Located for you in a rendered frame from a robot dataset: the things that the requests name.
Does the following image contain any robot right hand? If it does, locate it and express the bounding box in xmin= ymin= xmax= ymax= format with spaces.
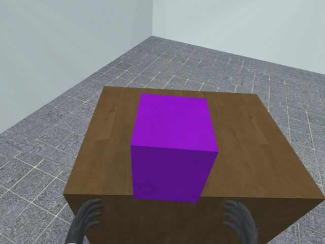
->
xmin=223 ymin=200 xmax=261 ymax=244

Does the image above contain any pedestal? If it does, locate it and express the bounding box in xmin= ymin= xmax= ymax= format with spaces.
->
xmin=63 ymin=86 xmax=325 ymax=244

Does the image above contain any robot left hand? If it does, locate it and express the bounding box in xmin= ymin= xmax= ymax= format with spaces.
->
xmin=64 ymin=199 xmax=103 ymax=244

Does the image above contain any carton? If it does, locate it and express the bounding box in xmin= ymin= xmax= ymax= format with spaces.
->
xmin=131 ymin=94 xmax=218 ymax=203

